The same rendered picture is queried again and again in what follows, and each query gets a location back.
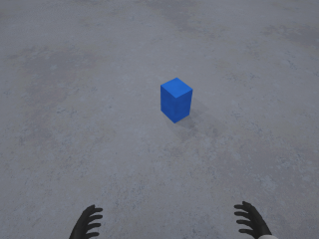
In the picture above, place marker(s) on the right robot hand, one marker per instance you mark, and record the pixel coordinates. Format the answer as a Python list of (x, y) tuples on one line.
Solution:
[(256, 223)]

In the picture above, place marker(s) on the left robot hand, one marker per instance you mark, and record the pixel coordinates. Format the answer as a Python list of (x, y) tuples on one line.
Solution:
[(82, 226)]

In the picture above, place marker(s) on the carton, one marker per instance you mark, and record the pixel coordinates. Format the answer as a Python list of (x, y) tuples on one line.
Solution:
[(175, 99)]

